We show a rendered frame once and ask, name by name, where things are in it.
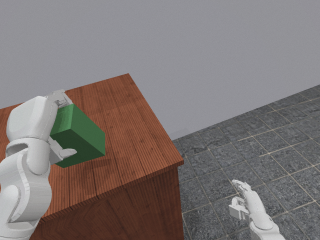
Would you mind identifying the sponge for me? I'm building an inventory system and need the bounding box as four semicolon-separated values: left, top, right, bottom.
47;103;105;168

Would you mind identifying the table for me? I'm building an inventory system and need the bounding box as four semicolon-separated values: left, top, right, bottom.
0;73;184;240

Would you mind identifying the robot right forearm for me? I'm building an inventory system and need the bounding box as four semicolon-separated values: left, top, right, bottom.
248;211;285;240

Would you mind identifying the right robot hand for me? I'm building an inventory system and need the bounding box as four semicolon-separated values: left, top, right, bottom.
229;179;266;222

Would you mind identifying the left robot hand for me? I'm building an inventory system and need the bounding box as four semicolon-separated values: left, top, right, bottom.
6;89;77;165

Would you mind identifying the robot left forearm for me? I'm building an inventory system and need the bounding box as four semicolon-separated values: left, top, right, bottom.
0;138;52;240

